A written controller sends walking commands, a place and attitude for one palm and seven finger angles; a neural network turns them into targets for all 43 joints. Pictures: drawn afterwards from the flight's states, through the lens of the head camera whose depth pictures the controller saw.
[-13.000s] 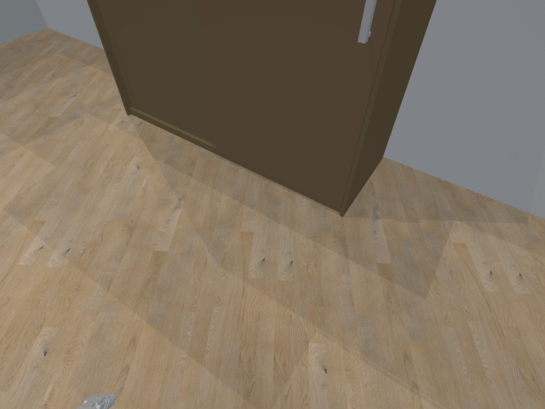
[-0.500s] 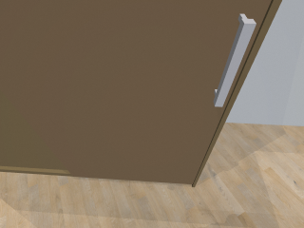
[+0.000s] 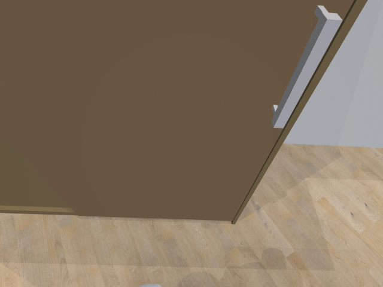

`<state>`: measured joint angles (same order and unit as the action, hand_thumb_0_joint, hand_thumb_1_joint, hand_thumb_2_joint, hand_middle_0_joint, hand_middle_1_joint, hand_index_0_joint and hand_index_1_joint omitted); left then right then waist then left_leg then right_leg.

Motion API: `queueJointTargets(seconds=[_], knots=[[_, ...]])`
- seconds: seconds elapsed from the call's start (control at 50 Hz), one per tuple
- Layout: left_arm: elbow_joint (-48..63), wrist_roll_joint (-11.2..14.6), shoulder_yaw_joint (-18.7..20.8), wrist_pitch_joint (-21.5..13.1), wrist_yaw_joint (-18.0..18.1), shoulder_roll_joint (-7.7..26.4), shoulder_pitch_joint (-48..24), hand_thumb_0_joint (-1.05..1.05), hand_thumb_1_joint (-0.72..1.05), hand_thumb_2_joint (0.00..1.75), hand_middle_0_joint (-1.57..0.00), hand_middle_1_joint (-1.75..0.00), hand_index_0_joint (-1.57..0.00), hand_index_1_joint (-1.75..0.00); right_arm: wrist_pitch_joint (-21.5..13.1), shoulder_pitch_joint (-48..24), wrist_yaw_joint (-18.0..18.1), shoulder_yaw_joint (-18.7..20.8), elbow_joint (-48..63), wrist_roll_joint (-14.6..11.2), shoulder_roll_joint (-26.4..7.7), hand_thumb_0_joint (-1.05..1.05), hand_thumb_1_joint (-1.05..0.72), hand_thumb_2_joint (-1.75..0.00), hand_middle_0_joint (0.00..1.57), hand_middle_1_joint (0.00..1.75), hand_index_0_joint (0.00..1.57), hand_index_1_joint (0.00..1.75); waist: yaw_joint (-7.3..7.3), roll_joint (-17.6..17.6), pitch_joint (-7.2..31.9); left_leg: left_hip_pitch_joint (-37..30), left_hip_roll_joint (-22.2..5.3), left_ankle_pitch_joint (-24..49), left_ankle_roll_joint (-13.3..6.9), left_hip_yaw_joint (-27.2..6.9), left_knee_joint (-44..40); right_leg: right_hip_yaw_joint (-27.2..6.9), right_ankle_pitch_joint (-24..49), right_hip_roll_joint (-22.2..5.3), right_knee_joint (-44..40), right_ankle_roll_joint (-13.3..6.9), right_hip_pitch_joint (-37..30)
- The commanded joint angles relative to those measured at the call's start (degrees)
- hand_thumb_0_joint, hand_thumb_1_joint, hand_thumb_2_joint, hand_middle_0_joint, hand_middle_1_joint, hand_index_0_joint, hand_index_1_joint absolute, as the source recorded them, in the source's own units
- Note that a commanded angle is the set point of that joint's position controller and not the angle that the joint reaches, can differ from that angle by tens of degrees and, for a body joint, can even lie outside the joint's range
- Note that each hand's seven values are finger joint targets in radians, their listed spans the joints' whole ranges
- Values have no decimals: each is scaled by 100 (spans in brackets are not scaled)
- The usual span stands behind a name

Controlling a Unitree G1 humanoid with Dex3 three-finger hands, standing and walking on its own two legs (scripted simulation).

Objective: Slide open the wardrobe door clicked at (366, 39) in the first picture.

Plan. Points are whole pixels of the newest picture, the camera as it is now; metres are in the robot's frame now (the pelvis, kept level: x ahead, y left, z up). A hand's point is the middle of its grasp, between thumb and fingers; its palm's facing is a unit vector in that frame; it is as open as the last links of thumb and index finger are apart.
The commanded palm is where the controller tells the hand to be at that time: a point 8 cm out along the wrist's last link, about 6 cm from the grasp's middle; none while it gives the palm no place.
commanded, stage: come to a stop and stand still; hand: right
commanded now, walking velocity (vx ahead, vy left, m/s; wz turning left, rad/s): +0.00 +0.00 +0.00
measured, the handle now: (296, 75) +0.48 -0.16 +0.20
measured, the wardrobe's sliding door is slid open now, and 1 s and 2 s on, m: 0.00 0.00 0.00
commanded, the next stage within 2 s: look again from close up in 1.54 s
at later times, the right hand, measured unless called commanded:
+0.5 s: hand out of the picture -0.07 -0.16 -0.16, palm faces +0.07 +0.99 -0.15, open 7.3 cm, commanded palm none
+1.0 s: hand out of the picture +0.00 -0.20 -0.16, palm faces +0.01 +0.97 -0.23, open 7.3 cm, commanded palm none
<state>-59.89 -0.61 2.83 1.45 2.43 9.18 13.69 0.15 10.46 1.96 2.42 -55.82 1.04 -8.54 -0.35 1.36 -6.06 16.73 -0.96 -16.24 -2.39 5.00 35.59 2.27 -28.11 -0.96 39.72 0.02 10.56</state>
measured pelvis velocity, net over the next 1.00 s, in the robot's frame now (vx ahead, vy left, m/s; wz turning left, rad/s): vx -0.01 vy -0.02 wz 0.03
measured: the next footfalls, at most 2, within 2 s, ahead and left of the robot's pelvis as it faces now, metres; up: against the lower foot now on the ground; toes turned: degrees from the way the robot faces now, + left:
none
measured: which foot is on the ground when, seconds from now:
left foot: down 0.00-1.00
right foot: down 0.00-1.00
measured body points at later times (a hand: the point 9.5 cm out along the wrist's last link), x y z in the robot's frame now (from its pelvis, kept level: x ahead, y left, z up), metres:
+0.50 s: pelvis -0.04 +0.00 +0.02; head -0.04 +0.00 +0.46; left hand -0.06 +0.21 -0.14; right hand -0.07 -0.21 -0.15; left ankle +0.02 +0.09 -0.73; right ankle -0.03 -0.12 -0.73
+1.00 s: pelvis -0.01 -0.02 +0.01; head -0.04 +0.00 +0.46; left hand -0.03 +0.17 -0.16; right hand +0.00 -0.25 -0.14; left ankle +0.02 +0.09 -0.73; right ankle -0.03 -0.12 -0.73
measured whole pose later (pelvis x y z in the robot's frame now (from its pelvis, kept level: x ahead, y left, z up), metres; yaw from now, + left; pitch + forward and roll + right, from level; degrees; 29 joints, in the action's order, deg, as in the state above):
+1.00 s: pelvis -0.01 -0.02 +0.01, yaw +1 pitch -1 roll -1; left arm -60.0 -1.0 -0.5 -1.2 1.2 7.4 22.2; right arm -0.9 19.1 2.1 -0.2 -63.0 0.8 -7.1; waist -1.2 3.1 3.3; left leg 16.6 -1.7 -12.6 -0.7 2.6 30.2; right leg 4.4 -17.4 1.2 28.4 -2.0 10.1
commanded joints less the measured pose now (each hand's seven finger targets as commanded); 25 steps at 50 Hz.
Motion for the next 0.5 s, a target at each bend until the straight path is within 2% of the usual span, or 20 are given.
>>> queueJointTargets(seconds=[0.0, 0.04, 0.08, 0.12, 0.14, 0.16, 0.18, 0.2, 0.22, 0.24, 0.28, 0.36, 0.44, 0.48], knots=[[200, 35, 18, 11, -32, 82, 357, 0, 90, 90, -20, -30, -20, -30, -75, 340, 51, 88, 143, 62, -792, 0, -90, -90, 20, 30, 20, 30, 50, -1349, 432, -123, -1593, 2547, -1041, -1638, -1648, -224, -371, -83, 1114, 3, 537], [152, 24, -20, -17, -76, 69, 352, 0, 90, 90, -20, -30, -20, -30, -66, 313, 30, 74, 177, 60, -797, 0, -90, -90, 20, 30, 20, 30, 29, -1076, 359, 23, -1369, 1901, -934, -1475, -1756, -91, -9, -49, 670, 9, 467], [64, 13, -69, -64, -94, -7, 506, 0, 90, 90, -20, -30, -20, -30, -60, 393, 29, 97, 149, 50, -849, 0, -90, -90, 20, 30, 20, 30, 0, -598, 522, 16, -1214, 1280, -840, -1398, -1729, 48, 494, -21, -292, 34, 86], [-74, 13, -98, -99, -86, -3, 787, 0, 90, 90, -20, -30, -20, -30, -27, 354, 11, 89, 126, -17, -839, 0, -90, -90, 20, 30, 20, 30, -130, -500, 521, 382, -974, 391, -495, -1247, -1610, 58, 1298, -1, -1367, 15, -575], [-89, 5, -102, -142, -68, 122, 826, 0, 90, 90, -20, -30, -20, -30, -15, 358, -8, 53, 110, -44, -729, 0, -90, -90, 20, 30, 20, 30, -114, -221, 475, 448, -759, 32, -297, -1100, -1491, -159, 1381, -186, -1711, -47, -639], [-30, -35, -96, -179, -54, 288, 672, 0, 90, 90, -20, -30, -20, -30, 2, 438, -38, 20, 109, -66, -588, 0, -90, -90, 20, 30, 20, 30, -2, 293, 368, 356, -461, -165, -90, -951, -1456, -689, 1295, -567, -1986, -218, -250], [61, -55, -100, -203, -48, 411, 451, 0, 90, 90, -20, -30, -20, -30, -5, 510, -57, -14, 81, -51, -491, 0, -90, -90, 20, 30, 20, 30, 108, 480, 235, -143, -282, 0, 47, -766, -1407, -958, 1078, -900, -2278, -338, 396], [103, -62, -120, -177, -79, 441, 181, 0, 90, 90, -20, -30, -20, -30, 9, 512, -52, -6, 35, -18, -495, 0, -90, -90, 20, 30, 20, 30, 210, 380, 142, -592, -277, -80, 125, -716, -1444, -908, 563, -863, -2391, -298, 971], [107, -56, -136, -182, -91, 391, 17, 0, 90, 90, -20, -30, -20, -30, 22, 576, -52, -12, -77, 4, -533, 0, -90, -90, 20, 30, 20, 30, 271, 538, -57, -716, -357, -88, 130, -753, -1467, -829, 227, -727, -2478, -226, 1229], [96, -51, -155, -180, -90, 350, 67, 0, 90, 90, -20, -30, -20, -30, 13, 691, -61, -28, -156, 10, -564, 0, -90, -90, 20, 30, 20, 30, 271, 336, -135, -724, -389, -203, 114, -850, -1591, -770, 100, -613, -2481, -184, 1259], [10, -43, -175, -187, -79, 295, 347, 0, 90, 90, -20, -30, -20, -30, -24, 812, -65, -57, -272, 3, -562, 0, -90, -90, 20, 30, 20, 30, 208, 94, -157, -585, -443, -325, 78, -925, -1844, -609, 359, -506, -2402, -157, 968], [-118, -55, -197, -157, -89, 276, 737, 0, 90, 90, -20, -30, -20, -30, -43, 923, -59, -59, -392, -8, -549, 0, -90, -90, 20, 30, 20, 30, 126, -184, -73, -333, -501, -908, 114, -953, -2096, -479, 294, -371, -2283, -153, 775], [-210, -59, -217, -150, -88, 199, 970, 0, 90, 90, -20, -30, -20, -30, -58, 1041, -42, -62, -476, -7, -469, 0, -90, -90, 20, 30, 20, 30, 88, -256, -111, -173, -494, -1037, 118, -939, -2117, -452, 312, -335, -2237, -160, 766], [-238, -57, -222, -155, -82, 164, 1069, 0, 90, 90, -20, -30, -20, -30, -69, 1116, -33, -68, -507, -7, -422, 0, -90, -90, 20, 30, 20, 30, 86, -264, -3, -242, -484, -952, 108, -923, -2083, -450, 359, -351, -2234, -177, 751]])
